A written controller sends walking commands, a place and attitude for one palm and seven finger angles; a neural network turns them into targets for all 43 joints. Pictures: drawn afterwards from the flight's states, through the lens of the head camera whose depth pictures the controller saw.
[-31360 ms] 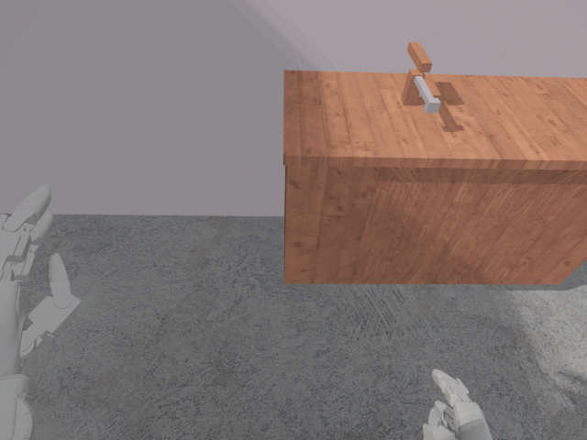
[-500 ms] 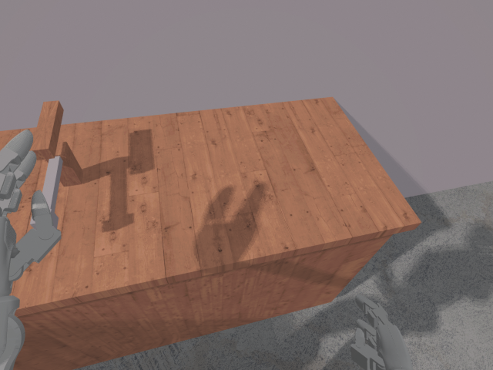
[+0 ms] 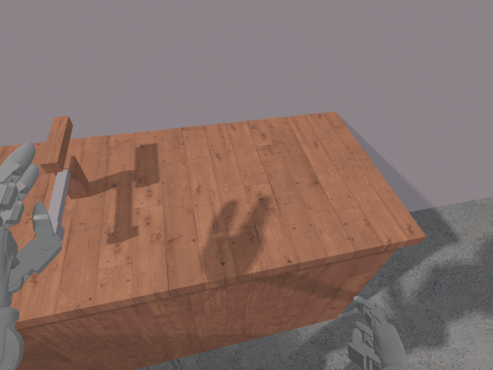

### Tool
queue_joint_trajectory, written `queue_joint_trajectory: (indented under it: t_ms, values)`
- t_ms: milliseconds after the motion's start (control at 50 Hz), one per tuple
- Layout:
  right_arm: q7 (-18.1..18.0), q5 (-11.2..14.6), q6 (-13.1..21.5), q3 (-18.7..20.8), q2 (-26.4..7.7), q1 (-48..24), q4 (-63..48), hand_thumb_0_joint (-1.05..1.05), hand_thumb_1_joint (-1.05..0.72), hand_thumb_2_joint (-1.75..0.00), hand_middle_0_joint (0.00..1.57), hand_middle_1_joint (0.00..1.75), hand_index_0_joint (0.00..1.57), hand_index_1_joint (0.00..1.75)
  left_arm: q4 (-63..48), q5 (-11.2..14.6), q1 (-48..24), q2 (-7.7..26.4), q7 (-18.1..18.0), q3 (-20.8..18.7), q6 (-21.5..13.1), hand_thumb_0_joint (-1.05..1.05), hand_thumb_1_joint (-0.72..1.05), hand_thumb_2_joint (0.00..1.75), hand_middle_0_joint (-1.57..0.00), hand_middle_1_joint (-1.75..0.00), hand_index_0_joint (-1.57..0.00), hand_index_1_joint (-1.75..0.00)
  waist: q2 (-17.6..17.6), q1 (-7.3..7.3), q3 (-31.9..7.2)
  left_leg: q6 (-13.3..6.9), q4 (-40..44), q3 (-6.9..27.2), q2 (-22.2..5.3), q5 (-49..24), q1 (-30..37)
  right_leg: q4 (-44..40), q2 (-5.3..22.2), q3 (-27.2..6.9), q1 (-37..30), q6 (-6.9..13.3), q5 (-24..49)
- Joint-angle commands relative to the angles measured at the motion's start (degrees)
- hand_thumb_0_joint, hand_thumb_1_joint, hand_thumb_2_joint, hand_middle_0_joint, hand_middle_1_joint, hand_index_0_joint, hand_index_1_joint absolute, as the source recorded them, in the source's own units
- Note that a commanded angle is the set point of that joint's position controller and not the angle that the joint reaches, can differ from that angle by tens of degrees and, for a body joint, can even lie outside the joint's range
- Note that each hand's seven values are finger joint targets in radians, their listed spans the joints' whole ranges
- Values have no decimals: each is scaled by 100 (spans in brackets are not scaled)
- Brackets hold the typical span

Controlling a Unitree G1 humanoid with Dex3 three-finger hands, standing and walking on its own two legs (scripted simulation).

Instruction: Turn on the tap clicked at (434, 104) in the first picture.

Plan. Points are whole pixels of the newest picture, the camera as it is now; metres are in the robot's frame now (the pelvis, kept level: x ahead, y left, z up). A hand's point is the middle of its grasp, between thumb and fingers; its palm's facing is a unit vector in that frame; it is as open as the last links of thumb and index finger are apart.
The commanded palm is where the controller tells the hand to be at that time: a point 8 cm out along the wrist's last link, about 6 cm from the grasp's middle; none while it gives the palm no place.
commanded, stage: look again from close up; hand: left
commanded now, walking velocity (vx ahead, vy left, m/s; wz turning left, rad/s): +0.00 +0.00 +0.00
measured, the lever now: (51, 232) +0.30 +0.36 +0.02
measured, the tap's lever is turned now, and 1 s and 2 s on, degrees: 0 0 0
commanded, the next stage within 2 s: come to a stop and stand still in 0.22 s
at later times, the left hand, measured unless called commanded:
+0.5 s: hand (51, 262) +0.20 +0.25 +0.16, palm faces +0.38 -0.85 -0.36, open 7.4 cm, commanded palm +0.14 +0.28 +0.17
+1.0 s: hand (53, 245) +0.22 +0.25 +0.16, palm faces +0.37 -0.84 -0.40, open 7.4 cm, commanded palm +0.15 +0.28 +0.17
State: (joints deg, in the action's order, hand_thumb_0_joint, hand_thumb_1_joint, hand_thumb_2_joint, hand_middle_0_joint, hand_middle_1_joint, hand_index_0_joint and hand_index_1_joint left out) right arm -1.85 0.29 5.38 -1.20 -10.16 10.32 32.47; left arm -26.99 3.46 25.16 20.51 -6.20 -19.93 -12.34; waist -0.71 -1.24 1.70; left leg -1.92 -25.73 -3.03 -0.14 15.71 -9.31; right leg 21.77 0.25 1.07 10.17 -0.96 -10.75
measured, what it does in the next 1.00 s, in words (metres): stands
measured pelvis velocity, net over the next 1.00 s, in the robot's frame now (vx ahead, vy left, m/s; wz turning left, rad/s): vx -0.01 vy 0.00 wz -0.02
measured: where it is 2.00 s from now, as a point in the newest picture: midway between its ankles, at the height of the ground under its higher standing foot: outside the picture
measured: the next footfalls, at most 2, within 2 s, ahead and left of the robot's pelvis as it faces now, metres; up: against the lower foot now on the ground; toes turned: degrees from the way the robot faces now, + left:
none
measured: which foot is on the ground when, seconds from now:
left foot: down 0.00-1.00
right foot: down 0.00-1.00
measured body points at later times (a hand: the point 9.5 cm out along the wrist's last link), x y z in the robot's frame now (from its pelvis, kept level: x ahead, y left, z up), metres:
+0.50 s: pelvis -0.02 +0.00 +0.00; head -0.01 +0.01 +0.45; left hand +0.17 +0.29 +0.17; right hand +0.14 -0.23 -0.08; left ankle -0.02 +0.09 -0.74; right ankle +0.01 -0.13 -0.74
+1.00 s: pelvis -0.01 +0.00 +0.00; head +0.03 +0.02 +0.44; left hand +0.19 +0.30 +0.18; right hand +0.15 -0.23 -0.08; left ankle -0.02 +0.09 -0.74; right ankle +0.01 -0.13 -0.74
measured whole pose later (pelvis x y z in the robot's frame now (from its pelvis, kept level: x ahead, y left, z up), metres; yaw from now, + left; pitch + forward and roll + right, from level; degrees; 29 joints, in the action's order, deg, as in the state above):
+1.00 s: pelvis -0.01 +0.00 +0.00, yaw -1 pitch -1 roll -1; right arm -1.0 0.5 8.5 -0.7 -12.0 12.6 33.5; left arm -25.1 2.8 21.4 22.1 -4.3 -23.2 -13.1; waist -1.5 -2.1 5.9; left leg -1.9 -27.5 -4.0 -0.4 15.4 -11.7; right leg 24.1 0.0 0.2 13.1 -0.7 -10.4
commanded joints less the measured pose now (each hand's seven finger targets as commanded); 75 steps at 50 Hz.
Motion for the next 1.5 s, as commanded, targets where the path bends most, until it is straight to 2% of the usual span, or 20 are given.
queue_joint_trajectory:
  t_ms: [0, 120, 480, 500, 520, 540, 560, 620, 640, 700, 720, 740, 780, 820, 880, 920, 1040, 1100, 1220, 1480]
  values:
    - [-75, 38, 269, 297, -789, -368, -871, 0, -90, -90, 20, 30, 20, 30, -792, 13, -429, 764, -78, -467, -233, 0, 90, 90, -20, -30, -20, -30, 221, 18, -541, 150, 644, 496, -446, -911, -335, -186, 308, -459, -439, 200, 1126]
    - [-100, 54, 357, 269, -765, -528, -879, 0, -90, -90, 20, 30, 20, 30, -1231, -54, -847, 970, -113, -522, -292, 0, 90, 90, -20, -30, -20, -30, 544, -5, -540, 81, 812, 527, -434, -332, -419, -243, 258, -406, -458, 171, 629]
    - [-59, 62, 435, 347, -837, -357, -790, 0, -90, -90, 20, 30, 20, 30, -980, -70, -540, 810, -84, -461, -299, 0, 90, 90, -20, -30, -20, -30, 244, 13, -528, 51, 775, 555, -448, -128, -542, -265, 254, -471, -385, 179, 407]
    - [-30, -308, 667, 260, -992, 374, -654, 0, -90, -90, 20, 30, 20, 30, -2294, -1066, -6546, 5517, -88, -3772, -847, 0, 90, 90, -20, -30, -20, -30, -276, 12, 496, 1, 67, 283, -553, -480, -1447, -281, 357, -488, 509, 184, 241]
    - [61, 14, 579, 246, -555, -293, -225, 0, -90, -90, 20, 30, 20, 30, -313, -547, -5108, 3248, -3, -2395, -667, 0, 90, 90, -20, -30, -20, -30, 1416, -20, -216, 109, 165, 498, -860, -1093, -236, 326, 807, -215, 942, 592, -31]
    - [148, -120, 572, 304, -551, -174, -387, 0, -90, -90, 20, 30, 20, 30, -158, -354, -3445, 2097, 112, -1555, -637, 0, 90, 90, -20, -30, -20, -30, 1300, -53, -376, 326, 552, 470, -631, -1340, 122, 627, 341, -167, 564, 544, 333]
    - [161, -71, 658, 427, -871, -183, -631, 0, -90, -90, 20, 30, 20, 30, 285, -336, -2750, 1573, 185, -1102, -584, 0, 90, 90, -20, -30, -20, -30, 1624, -142, -717, 251, 446, 261, -529, -1211, 136, 479, 262, -299, 279, 464, 488]
    - [419, 152, 669, 419, -728, -147, -736, 0, -90, -90, 20, 30, 20, 30, -136, -79, -633, 321, 307, -117, -493, 0, 90, 90, -20, -30, -20, -30, 1068, -150, -1166, 87, 344, 197, -418, -1085, 210, 309, 331, -409, -264, 276, 951]
    - [459, 160, 637, 423, -780, -99, -818, 0, -90, -90, 20, 30, 20, 30, -600, -106, -356, 403, 315, -37, -472, 0, 90, 90, -20, -30, -20, -30, 647, -148, -1136, 80, 361, 227, -465, -1076, 69, 269, 316, -375, -388, 251, 975]
    - [365, 148, 576, 424, -849, -233, -868, 0, -90, -90, 20, 30, 20, 30, -702, -89, -39, 1033, 214, -650, -367, 0, 90, 90, -20, -30, -20, -30, -859, -140, -891, 96, 394, 270, -415, -396, -304, -85, 316, -446, -384, 184, 527]
    - [300, 170, 516, 400, -848, -366, -826, 0, -90, -90, 20, 30, 20, 30, -628, -102, 33, 1441, 107, -1124, -318, 0, 90, 90, -20, -30, -20, -30, -876, -143, -881, 102, 450, 238, -411, -417, -202, -80, 303, -415, -261, 188, 439]
    - [232, 139, 485, 376, -814, -355, -894, 0, -90, -90, 20, 30, 20, 30, -573, -45, -46, 1317, 118, -1118, -344, 0, 90, 90, -20, -30, -20, -30, -1101, -107, -854, 95, 448, 300, -402, -398, -285, -98, 334, -344, -239, 183, 340]
    - [105, 121, 484, 324, -791, -438, -944, 0, -90, -90, 20, 30, 20, 30, -685, 17, -375, 1475, 129, -1364, -432, 0, 90, 90, -20, -30, -20, -30, -783, -57, -647, 91, 533, 333, -395, -286, -301, -99, 328, -444, -37, 180, 186]
    - [24, 111, 481, 279, -811, -484, -944, 0, -90, -90, 20, 30, 20, 30, -1180, -8, -859, 1707, 97, -1471, -507, 0, 90, 90, -20, -30, -20, -30, 267, -24, -602, 59, 576, 308, -407, -351, -248, 43, 327, -543, -18, 213, 405]
    - [24, 77, 611, 246, -761, -358, -931, 0, -90, -90, 20, 30, 20, 30, -1318, -4, -983, 1411, 124, -1102, -578, 0, 90, 90, -20, -30, -20, -30, 1038, -76, -809, 58, 411, 253, -388, -804, -181, 161, 351, -489, -305, 250, 979]
    - [47, 69, 699, 213, -731, -409, -910, 0, -90, -90, 20, 30, 20, 30, -1510, -44, -1011, 1283, 118, -921, -562, 0, 90, 90, -20, -30, -20, -30, 1013, -71, -979, 91, 245, 220, -355, -1266, 103, 145, 373, -469, -308, 259, 1382]
    - [96, 19, 649, 311, -861, -215, -751, 0, -90, -90, 20, 30, 20, 30, -847, -96, -306, 782, 96, -522, -445, 0, 90, 90, -20, -30, -20, -30, 201, -57, -983, 149, 225, 269, -432, -1834, 250, 80, 331, -365, -220, 217, 1754]
    - [59, 47, 535, 341, -875, -267, -791, 0, -90, -90, 20, 30, 20, 30, -639, -76, -348, 916, 98, -679, -416, 0, 90, 90, -20, -30, -20, -30, 12, -35, -798, 171, 366, 342, -474, -1622, 29, 32, 343, -397, -240, 209, 1624]
    - [1, 58, 450, 249, -802, -481, -940, 0, -90, -90, 20, 30, 20, 30, -1228, -82, -770, 1203, 102, -799, -467, 0, 90, 90, -20, -30, -20, -30, 544, -41, -764, 175, 524, 343, -456, -1561, -9, 64, 278, -288, -285, 202, 1434]
    - [2, 24, 484, 265, -847, -323, -884, 0, -90, -90, 20, 30, 20, 30, -824, -92, -702, 937, 85, -559, -462, 0, 90, 90, -20, -30, -20, -30, 397, -33, -563, 165, 788, 459, -511, -509, -296, -121, 256, -316, -251, 183, 766]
